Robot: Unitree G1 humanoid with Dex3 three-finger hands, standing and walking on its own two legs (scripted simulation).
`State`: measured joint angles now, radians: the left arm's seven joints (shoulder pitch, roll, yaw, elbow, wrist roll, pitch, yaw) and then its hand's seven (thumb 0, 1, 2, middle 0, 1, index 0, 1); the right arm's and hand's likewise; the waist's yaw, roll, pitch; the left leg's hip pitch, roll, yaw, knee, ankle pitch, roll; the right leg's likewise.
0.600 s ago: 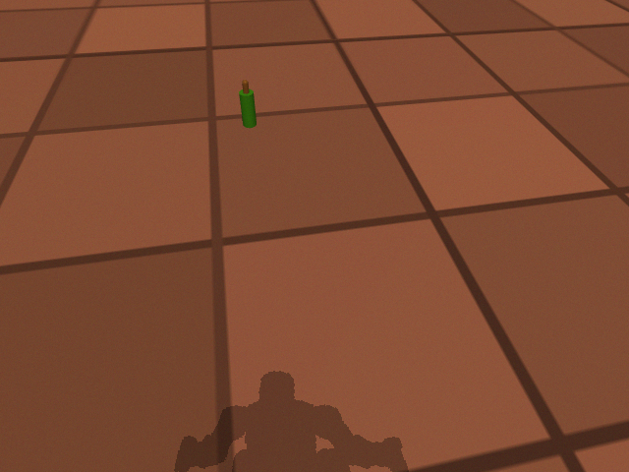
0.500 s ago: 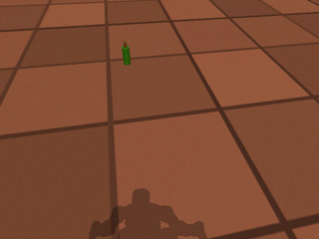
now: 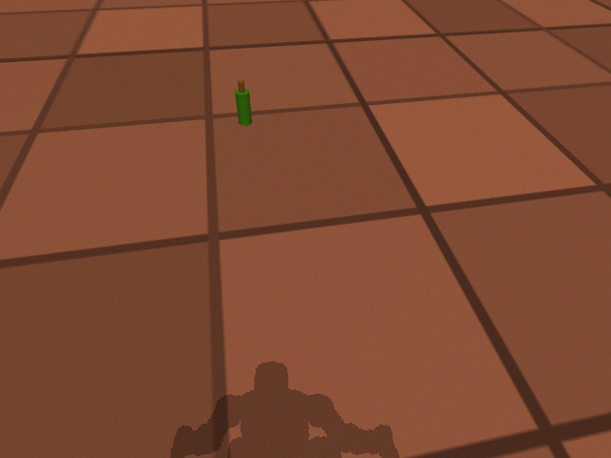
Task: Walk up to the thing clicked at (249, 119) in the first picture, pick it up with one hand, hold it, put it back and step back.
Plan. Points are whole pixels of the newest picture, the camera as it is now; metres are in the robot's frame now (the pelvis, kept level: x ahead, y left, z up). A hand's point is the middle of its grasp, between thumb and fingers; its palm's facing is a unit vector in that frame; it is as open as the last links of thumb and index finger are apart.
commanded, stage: stand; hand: left
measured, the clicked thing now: (243, 101) +2.05 +0.33 -0.65
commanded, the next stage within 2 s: walk up in 0.52 s
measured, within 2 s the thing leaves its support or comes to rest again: neither
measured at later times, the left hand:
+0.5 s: hand out of the picture +0.07 +0.25 -0.16, palm faces -0.03 -0.94 -0.34, open 7.4 cm
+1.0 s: hand out of the picture +0.12 +0.36 -0.18, palm faces +0.06 -0.92 -0.39, open 7.4 cm
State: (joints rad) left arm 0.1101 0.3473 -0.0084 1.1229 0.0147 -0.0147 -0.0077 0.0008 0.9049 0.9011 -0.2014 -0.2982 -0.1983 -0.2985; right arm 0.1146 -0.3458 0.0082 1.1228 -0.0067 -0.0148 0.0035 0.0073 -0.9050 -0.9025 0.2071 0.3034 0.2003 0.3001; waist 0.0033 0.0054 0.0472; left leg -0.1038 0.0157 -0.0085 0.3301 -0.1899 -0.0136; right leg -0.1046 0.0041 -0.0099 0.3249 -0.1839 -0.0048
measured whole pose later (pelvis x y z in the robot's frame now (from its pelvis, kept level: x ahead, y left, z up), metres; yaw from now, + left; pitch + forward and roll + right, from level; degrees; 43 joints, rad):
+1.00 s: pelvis +0.15 +0.06 -0.03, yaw +5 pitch -2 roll +0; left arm 0.31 0.48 0.05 1.03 0.02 -0.04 -0.06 0.00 0.90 0.90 -0.20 -0.30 -0.20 -0.30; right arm 0.14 -0.44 -0.11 0.94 -0.03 -0.08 0.09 0.01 -0.91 -0.90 0.21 0.30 0.20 0.30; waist 0.04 -0.03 0.05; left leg -0.38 0.05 0.06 0.66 -0.23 0.00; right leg -0.12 -0.08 0.00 0.88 -0.51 -0.03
